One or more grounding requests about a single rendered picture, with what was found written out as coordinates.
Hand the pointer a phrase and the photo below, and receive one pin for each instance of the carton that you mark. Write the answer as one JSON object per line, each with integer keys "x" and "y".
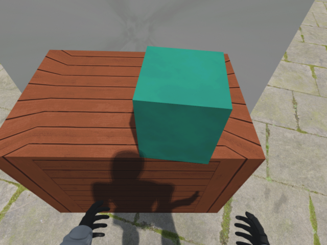
{"x": 181, "y": 104}

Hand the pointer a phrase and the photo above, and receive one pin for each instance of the robot right hand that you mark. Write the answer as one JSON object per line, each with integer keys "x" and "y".
{"x": 257, "y": 237}

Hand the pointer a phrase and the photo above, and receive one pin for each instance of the robot left forearm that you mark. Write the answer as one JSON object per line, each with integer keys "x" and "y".
{"x": 79, "y": 235}

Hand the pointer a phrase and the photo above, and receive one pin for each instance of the pedestal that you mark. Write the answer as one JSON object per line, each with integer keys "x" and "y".
{"x": 71, "y": 140}

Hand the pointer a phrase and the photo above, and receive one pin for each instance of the robot left hand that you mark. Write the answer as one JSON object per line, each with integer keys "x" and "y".
{"x": 90, "y": 217}

